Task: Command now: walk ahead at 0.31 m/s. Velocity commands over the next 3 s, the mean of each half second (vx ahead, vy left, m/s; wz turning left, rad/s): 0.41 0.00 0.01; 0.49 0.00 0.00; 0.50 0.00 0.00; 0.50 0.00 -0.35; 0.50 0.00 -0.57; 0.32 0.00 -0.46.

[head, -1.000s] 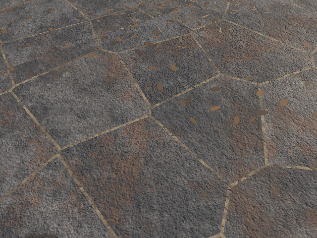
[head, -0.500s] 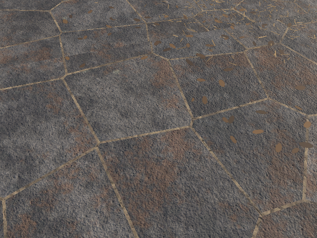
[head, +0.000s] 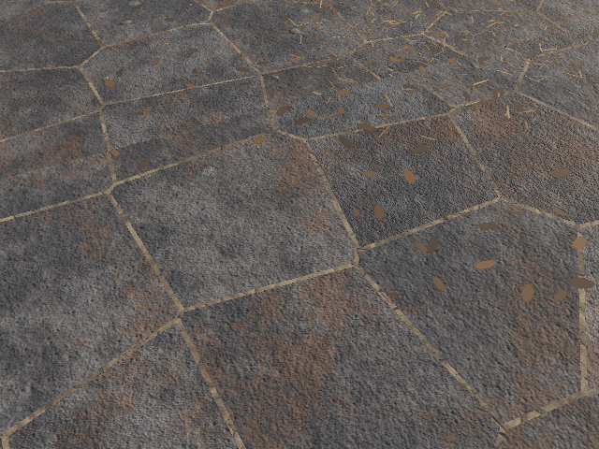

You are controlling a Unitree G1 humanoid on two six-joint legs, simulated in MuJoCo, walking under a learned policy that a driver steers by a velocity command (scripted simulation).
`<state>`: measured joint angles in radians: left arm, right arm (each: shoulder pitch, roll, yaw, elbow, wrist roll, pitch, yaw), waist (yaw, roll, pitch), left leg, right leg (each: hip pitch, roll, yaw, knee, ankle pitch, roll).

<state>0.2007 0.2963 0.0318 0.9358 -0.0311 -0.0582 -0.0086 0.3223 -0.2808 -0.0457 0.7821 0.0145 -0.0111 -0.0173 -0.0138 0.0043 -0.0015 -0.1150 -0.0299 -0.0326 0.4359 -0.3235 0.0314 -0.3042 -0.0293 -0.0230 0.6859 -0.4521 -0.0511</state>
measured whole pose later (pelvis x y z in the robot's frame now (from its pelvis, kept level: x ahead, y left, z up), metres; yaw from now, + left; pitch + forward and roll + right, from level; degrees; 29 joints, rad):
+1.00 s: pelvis +0.50 -0.03 +0.00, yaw -1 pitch +1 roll +3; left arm 0.05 0.27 0.02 0.78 -0.01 -0.08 -0.02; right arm 0.36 -0.28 -0.06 0.91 0.02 -0.08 0.01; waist -0.09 -0.04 0.03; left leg 0.03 -0.06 0.04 0.22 -0.27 0.02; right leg -0.59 -0.10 0.03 0.55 0.03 0.00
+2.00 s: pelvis +1.04 -0.04 +0.00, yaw -13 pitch +0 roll +3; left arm 0.17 0.28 0.08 0.80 -0.02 -0.03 -0.02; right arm 0.28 -0.26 -0.07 0.94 -0.01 -0.09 -0.01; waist -0.06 -0.04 0.03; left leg 0.03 -0.03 0.23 0.22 -0.25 0.03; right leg -0.67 -0.13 0.03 0.78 0.00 -0.02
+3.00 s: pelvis +1.50 -0.23 +0.01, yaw -43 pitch +1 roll +1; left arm 0.14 0.28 0.06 0.64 0.00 0.02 0.02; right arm 0.20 -0.27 -0.05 0.87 0.01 -0.05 0.02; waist -0.06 -0.02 0.07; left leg -0.20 0.00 0.09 0.37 -0.19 0.03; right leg -0.49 -0.05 0.06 0.69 -0.22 0.04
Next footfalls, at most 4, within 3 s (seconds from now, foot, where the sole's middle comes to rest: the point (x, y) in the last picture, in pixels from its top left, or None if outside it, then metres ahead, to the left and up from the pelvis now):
0.56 left None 0.44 0.08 -0.77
1.06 right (385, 370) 0.72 -0.17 -0.77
1.62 left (288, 273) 1.02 0.06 -0.77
2.16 right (383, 210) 1.25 -0.23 -0.77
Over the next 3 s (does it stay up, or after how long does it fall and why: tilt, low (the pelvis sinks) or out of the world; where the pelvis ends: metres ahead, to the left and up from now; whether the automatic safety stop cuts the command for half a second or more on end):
stays up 1.50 -0.23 0.01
